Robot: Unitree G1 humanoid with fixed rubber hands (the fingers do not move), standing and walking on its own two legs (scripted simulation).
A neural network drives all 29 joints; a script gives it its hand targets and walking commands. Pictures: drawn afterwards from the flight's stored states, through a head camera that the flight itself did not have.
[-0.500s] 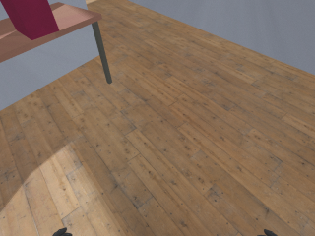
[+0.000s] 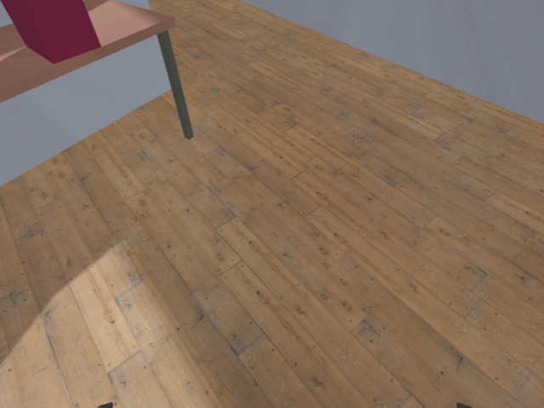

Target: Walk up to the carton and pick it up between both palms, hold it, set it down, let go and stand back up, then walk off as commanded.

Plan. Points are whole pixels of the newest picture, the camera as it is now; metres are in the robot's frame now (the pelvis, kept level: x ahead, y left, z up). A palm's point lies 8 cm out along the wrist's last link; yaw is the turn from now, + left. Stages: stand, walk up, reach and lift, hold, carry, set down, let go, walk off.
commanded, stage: stand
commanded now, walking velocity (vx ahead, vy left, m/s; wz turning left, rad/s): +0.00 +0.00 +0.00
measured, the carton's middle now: (44, 7) +1.43 +0.92 +0.06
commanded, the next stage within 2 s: none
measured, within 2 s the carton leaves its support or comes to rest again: neither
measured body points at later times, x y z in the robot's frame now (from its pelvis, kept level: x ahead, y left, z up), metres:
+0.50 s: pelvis -0.01 +0.00 +0.00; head +0.01 +0.00 +0.45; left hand +0.09 +0.31 -0.11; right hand +0.11 -0.28 -0.12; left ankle +0.02 +0.13 -0.73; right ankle +0.03 -0.12 -0.73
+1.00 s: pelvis -0.01 +0.00 +0.00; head +0.01 +0.00 +0.45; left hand +0.09 +0.31 -0.11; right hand +0.11 -0.28 -0.12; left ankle +0.02 +0.13 -0.73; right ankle +0.03 -0.12 -0.73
